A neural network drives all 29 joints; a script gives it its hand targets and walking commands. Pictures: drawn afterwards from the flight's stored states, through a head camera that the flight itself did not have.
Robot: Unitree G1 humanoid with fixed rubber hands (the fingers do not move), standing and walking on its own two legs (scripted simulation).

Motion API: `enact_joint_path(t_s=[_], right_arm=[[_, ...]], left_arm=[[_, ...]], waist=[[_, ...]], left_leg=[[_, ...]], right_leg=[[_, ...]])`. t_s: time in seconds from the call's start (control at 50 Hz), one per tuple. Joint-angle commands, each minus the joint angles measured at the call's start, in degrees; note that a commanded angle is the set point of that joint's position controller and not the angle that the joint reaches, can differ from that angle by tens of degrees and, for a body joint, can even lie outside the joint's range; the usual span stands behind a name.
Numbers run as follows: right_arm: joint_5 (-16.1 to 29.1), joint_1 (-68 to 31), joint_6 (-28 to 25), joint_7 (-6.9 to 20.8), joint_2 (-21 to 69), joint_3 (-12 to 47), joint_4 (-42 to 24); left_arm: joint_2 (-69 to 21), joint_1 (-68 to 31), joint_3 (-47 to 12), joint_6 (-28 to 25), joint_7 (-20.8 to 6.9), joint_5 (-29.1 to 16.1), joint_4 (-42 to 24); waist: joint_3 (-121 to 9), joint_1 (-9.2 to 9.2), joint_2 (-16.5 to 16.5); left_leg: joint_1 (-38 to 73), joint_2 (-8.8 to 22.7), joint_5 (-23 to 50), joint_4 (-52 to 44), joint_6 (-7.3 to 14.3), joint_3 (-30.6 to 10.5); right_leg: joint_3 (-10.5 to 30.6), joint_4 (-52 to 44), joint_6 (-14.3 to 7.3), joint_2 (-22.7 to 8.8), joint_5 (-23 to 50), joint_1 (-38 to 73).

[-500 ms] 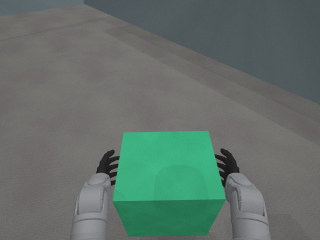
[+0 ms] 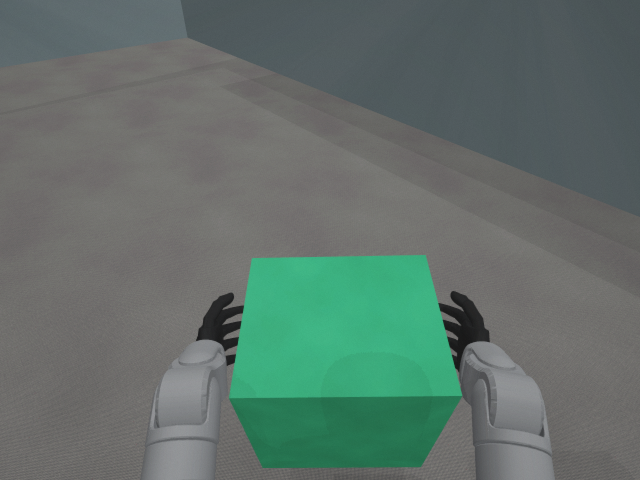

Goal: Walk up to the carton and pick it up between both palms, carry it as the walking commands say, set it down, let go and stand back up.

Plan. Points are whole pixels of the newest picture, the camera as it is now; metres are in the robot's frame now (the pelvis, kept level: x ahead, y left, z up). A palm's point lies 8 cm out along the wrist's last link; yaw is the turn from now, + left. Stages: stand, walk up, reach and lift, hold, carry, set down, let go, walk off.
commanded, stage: carry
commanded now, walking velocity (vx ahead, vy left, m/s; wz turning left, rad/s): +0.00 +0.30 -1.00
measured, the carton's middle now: (339, 367) +0.30 -0.01 +0.00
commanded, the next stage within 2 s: none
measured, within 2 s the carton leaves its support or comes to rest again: neither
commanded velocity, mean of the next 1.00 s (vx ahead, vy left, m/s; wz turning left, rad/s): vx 0.00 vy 0.30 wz -1.00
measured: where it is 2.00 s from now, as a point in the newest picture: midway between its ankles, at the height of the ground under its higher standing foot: outside the picture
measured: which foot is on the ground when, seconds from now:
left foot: down 0.00-0.44, up 0.46-0.82, down 0.84-1.00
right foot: down 0.00-0.18, up 0.20-0.40, down 0.42-0.82, up 0.84-1.00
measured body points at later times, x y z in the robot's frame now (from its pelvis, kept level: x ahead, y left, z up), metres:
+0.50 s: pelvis -0.03 +0.12 -0.02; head -0.04 +0.12 +0.43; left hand +0.28 +0.17 +0.05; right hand +0.17 -0.13 +0.04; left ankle +0.03 +0.19 -0.70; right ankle -0.02 +0.04 -0.73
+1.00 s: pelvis +0.01 +0.30 -0.01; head +0.04 +0.32 +0.44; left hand +0.32 +0.25 +0.04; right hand +0.10 +0.00 +0.06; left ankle +0.10 +0.38 -0.73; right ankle -0.04 +0.22 -0.66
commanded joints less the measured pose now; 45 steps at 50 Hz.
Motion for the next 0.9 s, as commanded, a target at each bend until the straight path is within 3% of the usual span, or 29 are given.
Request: enact_joint_path(t_s=[0.0, 0.04, 0.1, 0.12, 0.14, 0.16, 0.18, 0.22, 0.26, 0.3, 0.34, 0.36, 0.38, 0.4, 0.42, 0.44, 0.46, 0.5, 0.52, 0.6, 0.62, 0.72, 0.76, 0.78, 0.8, 0.82, 0.84, 0.86, 0.88], right_arm=[[21.53, -33.37, 6.65, 9.97, 51.36, 47.01, -11.68], [23.33, -31.13, 9.72, 9.05, 49.40, 47.31, -14.95], [25.49, -27.97, 13.20, 7.99, 50.01, 47.88, -19.44], [25.74, -24.45, 14.27, 7.51, 51.23, 47.22, -17.33], [24.47, -21.50, 14.86, 7.44, 50.38, 46.12, -17.29], [24.59, -22.53, 14.91, 7.17, 50.00, 45.62, -18.60], [23.89, -22.00, 15.01, 6.89, 49.43, 46.02, -18.58], [21.72, -21.07, 15.75, 5.81, 50.03, 45.82, -24.03], [20.76, -21.62, 16.94, 5.66, 51.29, 45.67, -25.58], [20.84, -23.19, 17.71, 5.92, 51.21, 46.05, -25.93], [22.33, -24.53, 18.42, 6.14, 51.08, 47.22, -27.56], [22.01, -22.92, 18.95, 6.20, 51.03, 47.15, -26.12], [23.15, -25.08, 19.56, 6.31, 50.36, 47.65, -27.05], [22.88, -21.94, 20.19, 6.49, 49.98, 47.84, -24.24], [23.15, -21.85, 20.45, 6.84, 50.42, 49.18, -23.96], [25.55, -28.72, 20.64, 7.39, 49.61, 50.39, -25.92], [27.28, -29.32, 20.68, 7.68, 51.56, 50.96, -22.55], [29.05, -30.44, 19.36, 8.48, 53.39, 53.27, -24.32], [30.90, -33.41, 18.99, 8.89, 54.66, 54.21, -27.66], [30.58, -30.99, 18.95, 7.89, 51.98, 54.07, -31.31], [30.55, -27.91, 19.47, 7.78, 52.38, 52.90, -29.02], [28.34, -22.78, 19.56, 7.99, 50.71, 51.12, -28.63], [28.44, -24.81, 19.34, 7.94, 53.13, 51.06, -28.42], [27.36, -21.80, 19.20, 7.78, 52.07, 49.80, -26.75], [26.40, -19.90, 19.16, 7.71, 51.10, 48.51, -25.23], [25.37, -16.84, 19.18, 7.65, 51.06, 47.54, -22.75], [24.94, -17.59, 18.52, 7.49, 49.07, 47.89, -22.76], [24.69, -23.25, 17.70, 7.13, 51.81, 48.08, -26.26], [23.70, -22.19, 18.13, 6.88, 51.89, 47.37, -26.66]], left_arm=[[-45.99, -33.01, -42.30, 5.01, -10.54, -21.85, -13.65], [-44.62, -28.78, -42.58, 8.43, -9.34, -22.67, -16.89], [-45.56, -26.97, -43.58, 13.00, -9.00, -25.02, -22.15], [-46.38, -29.53, -44.63, 14.06, -8.85, -26.69, -25.50], [-46.16, -28.14, -44.35, 15.02, -8.94, -26.47, -25.90], [-46.85, -29.82, -44.42, 15.66, -9.18, -27.26, -27.24], [-45.50, -33.84, -45.48, 15.82, -9.73, -29.21, -29.17], [-46.04, -29.47, -46.14, 17.55, -11.00, -30.47, -26.97], [-45.99, -34.10, -46.53, 18.54, -12.02, -32.32, -31.59], [-45.87, -34.25, -46.70, 19.57, -12.34, -32.24, -32.80], [-45.71, -31.99, -46.16, 20.05, -12.14, -31.86, -31.93], [-44.92, -31.72, -44.70, 20.72, -11.96, -30.97, -30.43], [-45.72, -28.52, -44.23, 20.73, -12.21, -30.68, -28.51], [-44.16, -26.39, -43.32, 20.98, -11.92, -29.74, -27.60], [-43.51, -28.41, -42.68, 20.58, -11.91, -28.37, -28.22], [-45.04, -25.25, -41.58, 20.13, -11.82, -26.49, -23.89], [-45.55, -24.65, -41.10, 20.30, -11.73, -26.66, -22.67], [-46.98, -28.91, -42.72, 19.44, -11.92, -27.09, -28.39], [-48.42, -27.22, -42.54, 19.03, -11.57, -26.41, -27.66], [-45.13, -22.96, -40.43, 18.84, -10.26, -25.67, -28.56], [-46.05, -23.28, -41.30, 19.33, -9.84, -26.04, -29.04], [-42.91, -18.63, -40.95, 19.70, -10.44, -24.88, -28.54], [-45.83, -24.55, -43.17, 19.63, -10.53, -26.10, -31.74], [-43.90, -22.37, -42.92, 19.79, -10.56, -25.73, -30.30], [-44.34, -20.98, -43.24, 19.76, -10.96, -25.84, -29.08], [-43.14, -22.15, -42.74, 19.93, -10.94, -26.28, -30.22], [-41.81, -26.22, -43.34, 19.87, -10.96, -27.40, -32.15], [-43.96, -31.25, -44.93, 19.90, -11.40, -29.67, -32.43], [-44.87, -31.28, -46.30, 20.36, -11.70, -30.48, -31.74]], waist=[[-14.68, 1.68, -13.47], [-15.51, 1.79, -13.00], [-18.07, 0.86, -16.86], [-19.75, -0.04, -10.51], [-19.47, 0.89, 3.71], [-21.20, 2.01, 17.02], [-21.23, 0.08, 16.68], [-16.05, -0.10, 4.58], [-12.95, 0.22, 4.85], [-14.63, 0.59, 9.48], [-15.54, 0.29, 9.25], [-15.91, 0.50, 5.42], [-15.91, 2.14, 0.01], [-15.87, 2.91, -11.01], [-15.95, 0.82, -24.66], [-13.80, 1.91, -18.88], [-13.43, 1.73, -6.37], [-14.64, 1.33, -2.01], [-15.95, 1.30, -3.55], [-17.78, 1.26, -12.25], [-17.51, 1.37, -10.43], [-20.98, 0.90, -15.57], [-18.86, 0.33, -17.92], [-19.07, -0.68, -13.13], [-17.97, -0.51, -1.84], [-15.17, 0.76, 12.49], [-14.46, 0.64, 20.92], [-11.10, -1.07, 15.56], [-9.24, -1.59, 14.08]], left_leg=[[-17.21, 2.43, -11.75, 14.61, -0.62, 1.21], [-16.67, 3.31, -7.71, 10.82, -0.89, 1.04], [1.89, 1.07, -1.52, -4.16, -0.35, 5.07], [12.30, 2.23, 2.41, -13.43, 0.28, 6.34], [21.60, 13.05, 10.61, -17.84, 3.24, -2.89], [25.71, 25.66, 28.04, -13.58, 10.22, -12.87], [20.93, 24.89, 25.13, -12.57, 14.55, -7.91], [12.37, 20.34, 15.93, -16.00, 12.70, -1.39], [8.04, 17.74, 8.77, -14.83, 11.96, 3.91], [5.37, 17.58, 4.27, -14.42, 11.69, 8.13], [2.93, 17.47, 3.49, -13.08, 10.45, 10.39], [0.83, 17.33, -1.41, -8.43, 9.91, 12.34], [-4.97, 16.89, -4.28, -0.62, 7.37, 13.76], [-15.90, 12.68, -6.20, 7.59, 3.16, 16.60], [-30.30, 8.11, -17.33, 21.80, -1.64, 9.73], [-27.75, 9.21, -13.61, 30.56, 0.09, -1.42], [-29.21, 6.92, -10.64, 33.69, -0.85, -0.27], [-29.03, 8.72, -4.35, 35.79, -2.20, 0.01], [-28.56, 8.99, -4.04, 32.75, -2.74, 0.86], [-23.42, 6.89, -3.69, 28.61, -3.71, 3.04], [-22.40, 6.66, -3.86, 24.68, -3.99, 3.15], [-9.35, 3.50, -4.29, 8.17, -2.30, 2.12], [5.66, 1.59, -3.73, -4.47, -1.02, 4.50], [13.56, 0.18, 0.70, -14.37, -0.26, 10.56], [19.07, 10.53, -5.30, -21.99, 2.40, 1.89], [16.93, 24.71, -7.46, -21.73, 7.14, -10.30], [13.55, 31.11, -3.14, -21.04, 13.01, -11.62], [5.98, 26.46, 3.73, -20.20, 14.78, -8.15], [2.91, 21.27, 5.77, -20.64, 12.43, -1.77]], right_leg=[[27.90, -9.37, -13.05, -23.80, 30.17, 10.63], [23.04, -6.49, -10.90, -21.52, 33.38, 11.37], [13.44, -2.31, -5.24, -14.25, 29.59, -0.61], [7.38, 4.87, -3.17, -9.60, 23.59, -7.10], [-0.92, 14.22, -0.12, -2.04, -1.63, -17.99], [-7.24, 28.14, 2.12, 2.05, -22.25, -27.72], [-7.73, 33.27, 1.74, -4.52, -21.56, -26.78], [-9.58, 34.53, 1.27, -5.04, -14.60, -22.36], [-10.73, 29.30, 0.77, -5.53, -12.59, -19.06], [-13.90, 21.70, 0.05, -4.35, -10.48, -12.12], [-14.98, 15.49, -1.45, -3.73, -9.95, -4.61], [-13.44, 10.20, -2.09, -3.96, -10.77, -0.08], [-8.40, -3.08, -3.49, -6.32, -5.40, 8.08], [4.86, -12.63, -5.87, -15.15, -3.37, 17.23], [35.45, -14.93, -12.52, -33.51, 6.83, 20.34], [41.05, -17.54, -17.22, -32.53, 0.59, 13.92], [32.96, -16.96, -15.26, -29.04, 2.81, 14.40], [21.05, -15.77, -11.17, -23.57, -1.08, 12.39], [16.37, -12.67, -10.51, -21.00, 8.59, 14.01], [14.92, -12.62, -8.88, -17.75, 14.75, 11.90], [13.39, -11.92, -8.87, -17.12, 17.96, 11.58], [18.48, -13.31, -5.12, -16.23, 2.98, 7.91], [11.23, -13.08, -1.17, -11.26, -0.13, -4.21], [2.62, -4.95, 0.91, -4.98, -0.03, -7.55], [-2.34, 7.44, 0.35, -1.06, -4.48, -15.02], [-9.70, 25.87, 3.18, 4.55, -17.42, -26.26], [-10.61, 34.11, 3.46, -1.90, -20.77, -30.97], [-9.49, 40.83, 2.37, -4.62, -16.85, -27.42], [-11.44, 42.59, 2.62, -4.61, -13.01, -23.43]])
